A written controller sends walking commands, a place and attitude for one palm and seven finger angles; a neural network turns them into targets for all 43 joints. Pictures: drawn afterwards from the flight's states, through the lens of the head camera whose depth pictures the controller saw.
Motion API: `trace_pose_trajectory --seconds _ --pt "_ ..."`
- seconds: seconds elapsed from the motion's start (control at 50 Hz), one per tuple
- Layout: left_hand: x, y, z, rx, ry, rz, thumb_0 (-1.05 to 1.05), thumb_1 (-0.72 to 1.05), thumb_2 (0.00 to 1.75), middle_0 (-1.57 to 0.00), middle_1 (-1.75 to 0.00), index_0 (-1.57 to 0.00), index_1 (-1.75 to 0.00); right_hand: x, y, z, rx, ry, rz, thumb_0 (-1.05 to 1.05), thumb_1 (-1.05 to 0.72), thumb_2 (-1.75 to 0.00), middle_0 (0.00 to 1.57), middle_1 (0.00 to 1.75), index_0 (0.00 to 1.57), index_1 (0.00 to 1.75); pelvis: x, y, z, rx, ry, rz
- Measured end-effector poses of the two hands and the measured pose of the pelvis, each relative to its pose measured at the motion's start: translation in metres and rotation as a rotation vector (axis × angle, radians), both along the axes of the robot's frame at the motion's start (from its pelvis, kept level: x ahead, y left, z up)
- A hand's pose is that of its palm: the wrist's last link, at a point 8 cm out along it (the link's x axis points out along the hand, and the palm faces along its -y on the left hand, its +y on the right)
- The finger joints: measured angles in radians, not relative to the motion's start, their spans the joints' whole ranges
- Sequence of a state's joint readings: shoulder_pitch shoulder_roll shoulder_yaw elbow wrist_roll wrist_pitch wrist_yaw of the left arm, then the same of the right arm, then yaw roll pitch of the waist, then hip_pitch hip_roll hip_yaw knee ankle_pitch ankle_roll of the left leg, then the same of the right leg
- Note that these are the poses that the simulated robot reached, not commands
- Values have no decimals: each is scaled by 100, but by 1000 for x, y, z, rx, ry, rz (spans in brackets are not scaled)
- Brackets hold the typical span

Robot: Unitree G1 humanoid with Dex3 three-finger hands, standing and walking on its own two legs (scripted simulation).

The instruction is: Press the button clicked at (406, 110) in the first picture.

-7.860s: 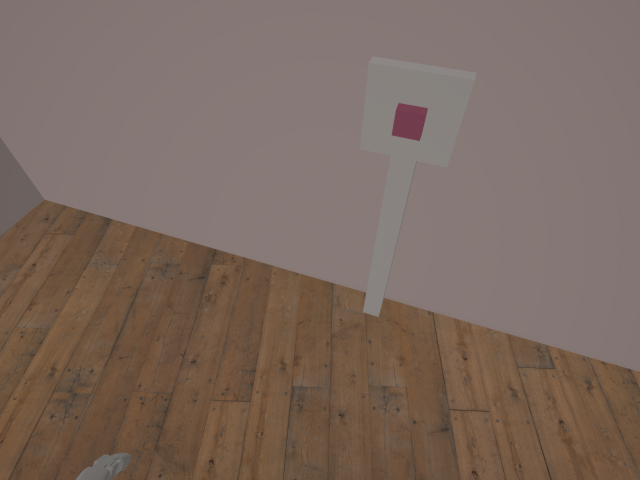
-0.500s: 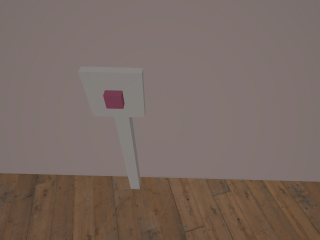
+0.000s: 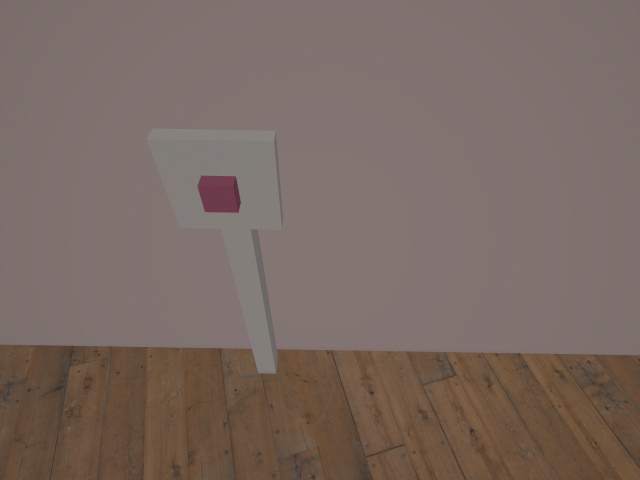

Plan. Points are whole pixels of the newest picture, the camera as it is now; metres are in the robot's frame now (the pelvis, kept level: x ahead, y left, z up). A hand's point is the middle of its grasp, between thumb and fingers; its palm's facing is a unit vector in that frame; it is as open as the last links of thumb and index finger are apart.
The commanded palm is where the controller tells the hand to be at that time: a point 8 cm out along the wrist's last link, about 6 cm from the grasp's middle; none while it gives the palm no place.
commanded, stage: look again from close up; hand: left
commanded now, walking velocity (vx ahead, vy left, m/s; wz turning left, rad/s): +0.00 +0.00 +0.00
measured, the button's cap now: (220, 193) +0.54 +0.21 +0.04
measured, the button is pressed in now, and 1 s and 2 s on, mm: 0 0 0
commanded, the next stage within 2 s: shuffle to correct the standing spot in 0.48 s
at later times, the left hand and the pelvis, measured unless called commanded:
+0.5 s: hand out of the picture +0.01 +0.17 -0.18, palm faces +0.06 -0.98 -0.19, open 7.4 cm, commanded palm none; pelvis +0.00 +0.00 -0.01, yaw +2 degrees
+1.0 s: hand out of the picture -0.03 +0.15 -0.19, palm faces +0.08 -0.99 -0.13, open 7.4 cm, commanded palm none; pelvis +0.04 +0.00 -0.01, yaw +1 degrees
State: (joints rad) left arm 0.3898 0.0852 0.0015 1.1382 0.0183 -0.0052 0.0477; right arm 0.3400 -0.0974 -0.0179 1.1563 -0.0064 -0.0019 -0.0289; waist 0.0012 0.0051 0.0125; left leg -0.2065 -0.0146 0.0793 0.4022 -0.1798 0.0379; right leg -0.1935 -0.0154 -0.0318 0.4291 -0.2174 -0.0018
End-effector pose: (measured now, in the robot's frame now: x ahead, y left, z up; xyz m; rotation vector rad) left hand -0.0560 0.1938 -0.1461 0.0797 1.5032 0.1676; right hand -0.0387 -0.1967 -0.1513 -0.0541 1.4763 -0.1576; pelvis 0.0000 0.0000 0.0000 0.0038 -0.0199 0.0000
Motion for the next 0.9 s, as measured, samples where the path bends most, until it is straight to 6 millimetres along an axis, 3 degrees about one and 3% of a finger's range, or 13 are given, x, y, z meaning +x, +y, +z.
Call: trace_pose_trajectory --seconds 0.14,0.3,0.42,0.54,0.68,0.9 --pt "5 0 -7 1 -33 -14 1 91 89 -20 -30 -20 -30 27 -13 -2 -24 -73 65 1 -91 -90 20 30 20 30 -1 -2 -6 -16 -1 24" --pt "42 15 -11 23 -153 -16 1 91 89 -20 -30 -20 -30 58 -25 3 -71 -169 95 1 -93 -90 20 30 20 30 4 1 -8 -13 -13 33" --pt "58 25 -8 41 -203 -28 1 92 89 -20 -30 -20 -30 69 -29 9 -86 -206 110 1 -93 -90 20 30 20 30 3 1 -6 -11 -18 32" --pt "57 28 -6 40 -199 -35 1 92 89 -20 -30 -20 -30 67 -30 11 -87 -196 116 1 -92 -90 20 30 20 30 0 1 -5 -11 -20 30" --pt "40 25 -9 22 -155 -32 1 91 89 -20 -30 -20 -30 53 -26 10 -77 -151 115 0 -92 -90 20 30 20 30 -2 1 -4 -13 -21 30" --pt "17 15 -17 -18 -53 8 1 91 89 -20 -30 -20 -30 39 -19 4 -62 -64 78 0 -91 -90 20 30 20 30 19 1 -10 -16 -7 27"
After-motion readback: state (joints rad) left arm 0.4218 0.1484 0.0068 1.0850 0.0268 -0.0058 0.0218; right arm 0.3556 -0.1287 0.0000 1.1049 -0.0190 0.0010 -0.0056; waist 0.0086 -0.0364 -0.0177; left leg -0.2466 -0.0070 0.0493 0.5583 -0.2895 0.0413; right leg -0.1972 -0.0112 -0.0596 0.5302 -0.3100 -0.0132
